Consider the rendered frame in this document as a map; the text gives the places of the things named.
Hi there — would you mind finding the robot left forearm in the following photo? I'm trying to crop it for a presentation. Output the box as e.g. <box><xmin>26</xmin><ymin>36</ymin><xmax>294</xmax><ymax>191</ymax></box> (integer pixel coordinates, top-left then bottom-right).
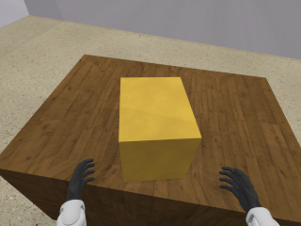
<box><xmin>56</xmin><ymin>200</ymin><xmax>87</xmax><ymax>226</ymax></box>

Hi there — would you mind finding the right robot hand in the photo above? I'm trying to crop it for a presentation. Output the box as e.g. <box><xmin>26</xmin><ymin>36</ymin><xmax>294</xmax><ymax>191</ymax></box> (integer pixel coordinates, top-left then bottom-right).
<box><xmin>219</xmin><ymin>166</ymin><xmax>261</xmax><ymax>213</ymax></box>

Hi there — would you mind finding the pedestal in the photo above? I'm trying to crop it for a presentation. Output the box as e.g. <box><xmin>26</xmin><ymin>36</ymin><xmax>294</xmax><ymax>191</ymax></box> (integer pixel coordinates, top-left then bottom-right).
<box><xmin>0</xmin><ymin>54</ymin><xmax>301</xmax><ymax>226</ymax></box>

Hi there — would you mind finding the robot right forearm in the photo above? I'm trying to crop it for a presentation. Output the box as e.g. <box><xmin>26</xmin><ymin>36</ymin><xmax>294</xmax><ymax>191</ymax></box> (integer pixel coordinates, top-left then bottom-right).
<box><xmin>246</xmin><ymin>207</ymin><xmax>280</xmax><ymax>226</ymax></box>

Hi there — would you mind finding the carton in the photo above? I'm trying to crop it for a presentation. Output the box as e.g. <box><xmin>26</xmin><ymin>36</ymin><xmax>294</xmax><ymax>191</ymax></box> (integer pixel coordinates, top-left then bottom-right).
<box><xmin>119</xmin><ymin>77</ymin><xmax>202</xmax><ymax>183</ymax></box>

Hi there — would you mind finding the left robot hand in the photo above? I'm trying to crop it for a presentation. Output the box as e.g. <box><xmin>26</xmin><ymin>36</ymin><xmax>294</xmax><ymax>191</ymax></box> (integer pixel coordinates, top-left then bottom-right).
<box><xmin>66</xmin><ymin>158</ymin><xmax>95</xmax><ymax>202</ymax></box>

